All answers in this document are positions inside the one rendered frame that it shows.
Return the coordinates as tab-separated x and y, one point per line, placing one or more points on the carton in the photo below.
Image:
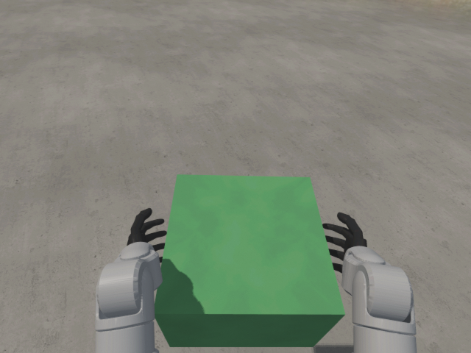
246	264

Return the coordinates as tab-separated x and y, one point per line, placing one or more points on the right robot forearm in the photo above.
383	303

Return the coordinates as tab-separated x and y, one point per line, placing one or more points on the left robot forearm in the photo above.
125	303

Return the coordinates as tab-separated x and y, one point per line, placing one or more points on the left robot hand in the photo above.
139	229

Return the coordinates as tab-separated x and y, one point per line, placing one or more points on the right robot hand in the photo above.
353	235

